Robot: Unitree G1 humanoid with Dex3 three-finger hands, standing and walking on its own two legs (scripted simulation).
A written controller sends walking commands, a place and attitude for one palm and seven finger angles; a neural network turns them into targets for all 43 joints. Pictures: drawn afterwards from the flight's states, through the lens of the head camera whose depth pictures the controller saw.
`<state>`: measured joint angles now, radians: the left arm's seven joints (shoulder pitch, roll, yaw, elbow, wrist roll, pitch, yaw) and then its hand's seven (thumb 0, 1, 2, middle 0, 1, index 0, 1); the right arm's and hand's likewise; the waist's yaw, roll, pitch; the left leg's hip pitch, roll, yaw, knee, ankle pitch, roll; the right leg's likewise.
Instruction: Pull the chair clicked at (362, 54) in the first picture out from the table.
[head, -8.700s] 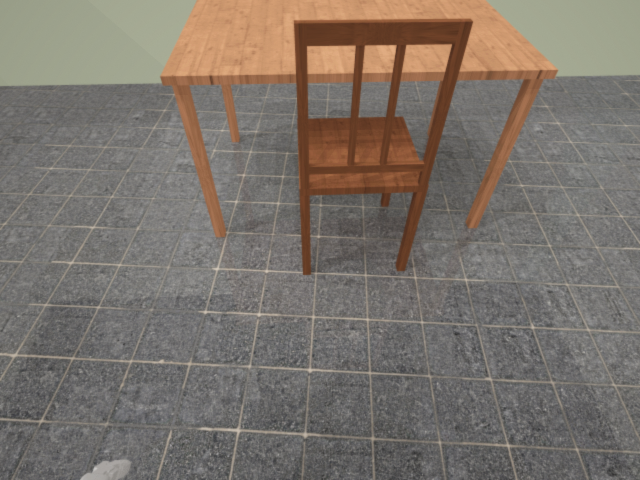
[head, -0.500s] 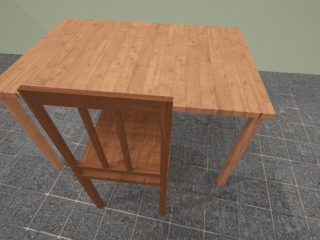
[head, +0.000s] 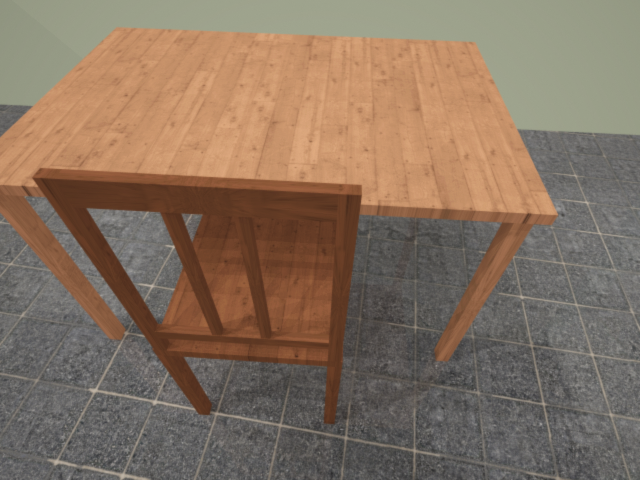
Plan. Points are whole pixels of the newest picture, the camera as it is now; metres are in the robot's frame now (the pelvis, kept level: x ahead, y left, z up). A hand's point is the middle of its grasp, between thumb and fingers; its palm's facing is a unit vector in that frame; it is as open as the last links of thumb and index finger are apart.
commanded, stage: look again from close up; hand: left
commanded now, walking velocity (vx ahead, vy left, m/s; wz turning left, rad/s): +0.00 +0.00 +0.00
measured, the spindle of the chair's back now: (198, 282) +0.42 +0.23 -0.06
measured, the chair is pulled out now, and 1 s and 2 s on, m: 0.00 0.00 0.00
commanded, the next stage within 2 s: raise the hand toward the chair's back in 0.26 s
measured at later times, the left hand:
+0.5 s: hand (174, 479) +0.14 +0.19 -0.07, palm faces +0.24 -0.95 -0.19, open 7.5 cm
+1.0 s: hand (197, 467) +0.15 +0.16 -0.05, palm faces -0.04 -1.00 -0.06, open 11.2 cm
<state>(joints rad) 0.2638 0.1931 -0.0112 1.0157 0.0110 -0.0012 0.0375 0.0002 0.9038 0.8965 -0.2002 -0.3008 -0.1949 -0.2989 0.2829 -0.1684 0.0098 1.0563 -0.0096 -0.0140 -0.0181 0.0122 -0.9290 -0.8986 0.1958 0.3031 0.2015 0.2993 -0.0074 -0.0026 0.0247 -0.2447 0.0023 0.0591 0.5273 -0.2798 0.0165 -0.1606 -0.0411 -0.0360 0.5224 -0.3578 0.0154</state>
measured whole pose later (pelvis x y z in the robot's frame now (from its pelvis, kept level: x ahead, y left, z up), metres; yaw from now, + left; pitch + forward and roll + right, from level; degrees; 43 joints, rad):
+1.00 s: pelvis -0.07 -0.04 -0.10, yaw +2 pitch +14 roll -2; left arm 0.32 0.26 0.20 0.10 -0.30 -0.46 -0.39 0.01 0.35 0.66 -0.15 -0.22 -0.14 -0.21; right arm 0.18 -0.21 0.00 0.60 0.04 -0.25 -0.08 0.01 -0.90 -0.90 0.20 0.30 0.20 0.30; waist 0.01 0.03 -0.13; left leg -1.02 0.07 -0.07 1.23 -0.47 -0.04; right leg -0.89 0.01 -0.14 1.22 -0.59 -0.07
